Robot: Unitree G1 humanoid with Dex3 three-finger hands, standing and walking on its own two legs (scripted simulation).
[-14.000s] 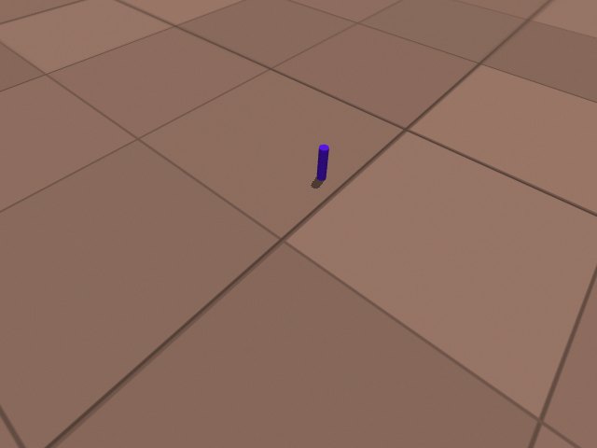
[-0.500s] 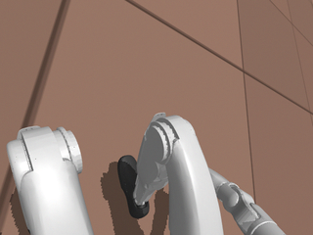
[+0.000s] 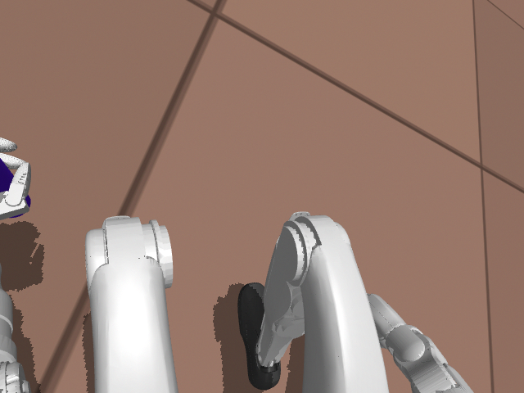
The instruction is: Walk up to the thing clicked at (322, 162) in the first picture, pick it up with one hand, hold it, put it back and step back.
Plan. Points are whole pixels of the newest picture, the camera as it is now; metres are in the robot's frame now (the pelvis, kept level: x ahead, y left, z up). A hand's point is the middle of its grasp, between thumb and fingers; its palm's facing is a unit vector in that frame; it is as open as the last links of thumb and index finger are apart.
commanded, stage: settle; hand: left
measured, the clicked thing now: out of the picture +0.37 +0.33 -0.11
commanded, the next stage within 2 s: lift in 1.30 s
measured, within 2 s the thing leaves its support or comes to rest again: neither
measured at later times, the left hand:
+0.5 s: hand out of the picture +0.37 +0.31 -0.01, palm faces +0.38 -0.92 -0.03, open 6.3 cm
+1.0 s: hand out of the picture +0.37 +0.30 +0.04, palm faces +0.39 -0.92 -0.02, open 6.3 cm
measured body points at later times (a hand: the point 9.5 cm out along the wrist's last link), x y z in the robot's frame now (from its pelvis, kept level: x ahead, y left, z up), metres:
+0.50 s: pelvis +0.02 -0.01 +0.04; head +0.21 +0.08 +0.43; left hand +0.34 +0.36 +0.00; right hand +0.22 -0.25 -0.08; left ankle +0.09 +0.12 -0.26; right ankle +0.14 -0.13 -0.26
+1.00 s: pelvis +0.02 -0.02 +0.06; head +0.20 +0.06 +0.47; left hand +0.34 +0.35 +0.04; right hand +0.23 -0.25 -0.06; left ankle +0.09 +0.12 -0.26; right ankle +0.14 -0.13 -0.26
